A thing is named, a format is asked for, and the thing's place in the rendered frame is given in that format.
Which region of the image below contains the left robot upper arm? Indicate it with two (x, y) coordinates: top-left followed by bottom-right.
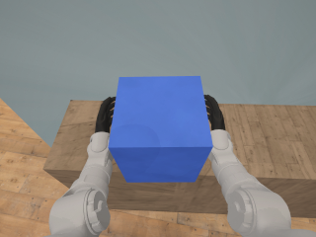
(42, 189), (111, 237)

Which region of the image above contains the left robot hand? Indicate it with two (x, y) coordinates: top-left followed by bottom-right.
(95, 97), (116, 133)

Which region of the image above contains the pedestal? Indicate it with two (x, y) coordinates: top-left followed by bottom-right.
(42, 100), (316, 218)

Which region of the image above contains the robot left forearm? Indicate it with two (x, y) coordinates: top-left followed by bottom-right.
(48, 131), (114, 234)

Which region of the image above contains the carton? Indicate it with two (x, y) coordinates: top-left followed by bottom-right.
(108, 76), (213, 183)

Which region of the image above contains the right robot upper arm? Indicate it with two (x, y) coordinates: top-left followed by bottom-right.
(227, 188), (316, 237)

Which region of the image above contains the robot right forearm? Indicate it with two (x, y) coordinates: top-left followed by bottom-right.
(208, 129), (291, 226)

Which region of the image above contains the right robot hand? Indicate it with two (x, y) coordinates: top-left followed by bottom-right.
(203, 95), (226, 130)

